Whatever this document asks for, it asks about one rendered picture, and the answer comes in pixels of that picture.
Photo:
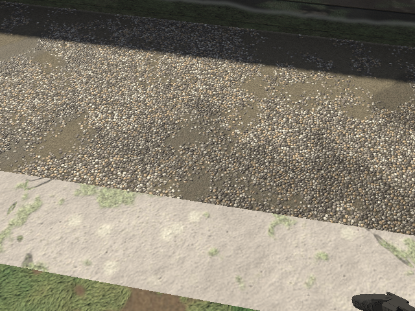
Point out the robot right hand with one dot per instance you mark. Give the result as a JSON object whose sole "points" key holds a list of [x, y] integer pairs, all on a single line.
{"points": [[381, 302]]}

